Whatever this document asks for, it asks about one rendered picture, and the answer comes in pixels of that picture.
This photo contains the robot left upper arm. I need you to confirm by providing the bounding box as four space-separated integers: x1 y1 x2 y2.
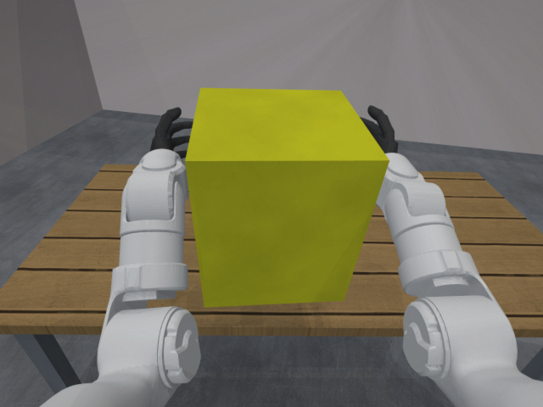
40 306 201 407

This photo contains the robot left forearm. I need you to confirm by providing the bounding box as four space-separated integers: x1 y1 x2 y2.
97 149 189 373

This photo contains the table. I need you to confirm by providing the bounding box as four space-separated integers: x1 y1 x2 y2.
0 164 543 394

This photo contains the robot right forearm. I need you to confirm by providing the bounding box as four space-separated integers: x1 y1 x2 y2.
376 153 518 362

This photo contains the robot left hand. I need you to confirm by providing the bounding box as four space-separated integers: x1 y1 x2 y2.
149 108 193 166

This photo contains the carton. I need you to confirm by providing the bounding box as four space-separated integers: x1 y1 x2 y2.
185 88 389 308

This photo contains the robot right hand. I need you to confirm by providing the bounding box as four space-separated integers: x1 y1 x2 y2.
360 105 398 153

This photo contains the robot right upper arm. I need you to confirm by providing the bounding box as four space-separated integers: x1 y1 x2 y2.
403 295 543 407

